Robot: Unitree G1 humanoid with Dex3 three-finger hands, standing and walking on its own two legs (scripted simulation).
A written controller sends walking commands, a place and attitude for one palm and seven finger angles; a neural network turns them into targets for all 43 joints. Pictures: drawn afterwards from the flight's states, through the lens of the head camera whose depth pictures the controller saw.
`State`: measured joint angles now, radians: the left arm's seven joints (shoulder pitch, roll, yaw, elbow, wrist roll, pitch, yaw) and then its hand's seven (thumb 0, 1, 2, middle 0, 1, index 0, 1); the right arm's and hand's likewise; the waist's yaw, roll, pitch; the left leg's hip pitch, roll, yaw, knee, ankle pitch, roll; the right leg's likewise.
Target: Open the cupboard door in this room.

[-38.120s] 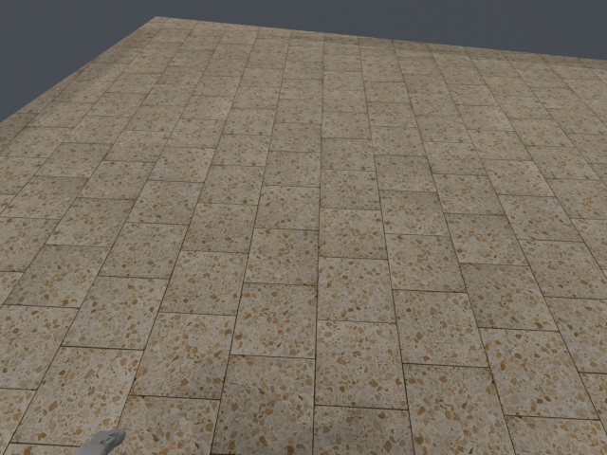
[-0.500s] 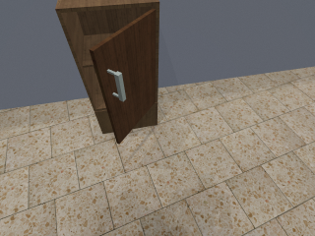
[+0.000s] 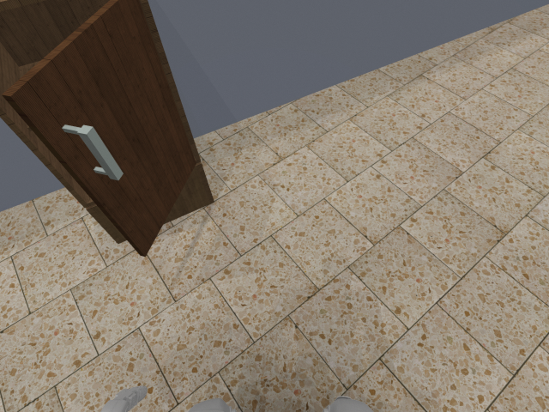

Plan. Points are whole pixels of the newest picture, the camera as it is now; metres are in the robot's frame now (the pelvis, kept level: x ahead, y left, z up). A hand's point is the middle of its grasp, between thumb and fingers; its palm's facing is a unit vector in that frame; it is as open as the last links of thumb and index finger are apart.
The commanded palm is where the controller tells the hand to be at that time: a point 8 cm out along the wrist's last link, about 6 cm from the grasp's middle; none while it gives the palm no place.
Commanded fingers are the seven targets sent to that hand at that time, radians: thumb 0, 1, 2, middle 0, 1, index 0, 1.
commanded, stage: walk to a spot facing it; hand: left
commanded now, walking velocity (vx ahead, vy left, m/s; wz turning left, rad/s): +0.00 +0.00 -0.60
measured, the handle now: (93, 153) +0.56 +0.42 -0.03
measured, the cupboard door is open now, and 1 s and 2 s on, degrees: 46 46 46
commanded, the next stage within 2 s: turn to face it in 1.92 s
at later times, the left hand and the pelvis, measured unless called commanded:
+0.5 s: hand (177, 356) +0.20 +0.19 -0.14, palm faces -0.27 -0.95 -0.17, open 7.4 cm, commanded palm none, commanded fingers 0.00 0.90 0.90 -0.20 -0.30 -0.20 -0.30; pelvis +0.06 +0.02 +0.03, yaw -18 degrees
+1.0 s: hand (299, 271) +0.37 -0.01 -0.13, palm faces -0.56 -0.79 -0.23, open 7.2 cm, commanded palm none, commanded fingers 0.00 0.90 0.90 -0.20 -0.30 -0.20 -0.30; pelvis +0.19 -0.12 +0.03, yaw -35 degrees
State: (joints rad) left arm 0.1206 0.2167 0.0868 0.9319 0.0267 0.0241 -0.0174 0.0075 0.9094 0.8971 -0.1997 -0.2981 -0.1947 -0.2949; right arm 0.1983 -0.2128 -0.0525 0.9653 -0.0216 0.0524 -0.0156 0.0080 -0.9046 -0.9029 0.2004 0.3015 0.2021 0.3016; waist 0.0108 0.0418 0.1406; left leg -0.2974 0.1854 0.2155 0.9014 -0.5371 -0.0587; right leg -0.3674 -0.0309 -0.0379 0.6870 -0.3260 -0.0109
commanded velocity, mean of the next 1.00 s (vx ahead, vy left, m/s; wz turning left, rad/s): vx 0.27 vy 0.00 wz -0.50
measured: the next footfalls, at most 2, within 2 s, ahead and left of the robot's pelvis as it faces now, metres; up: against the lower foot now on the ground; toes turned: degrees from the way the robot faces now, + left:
left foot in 0.32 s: +0.08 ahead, +0.13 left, +0.00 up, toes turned -12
right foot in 0.76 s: +0.17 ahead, -0.19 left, +0.00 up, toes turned -35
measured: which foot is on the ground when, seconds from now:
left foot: up 0.00-0.30, down 0.32-0.76, up 0.78-1.00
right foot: down 0.00-0.32, up 0.34-0.74, down 0.76-1.00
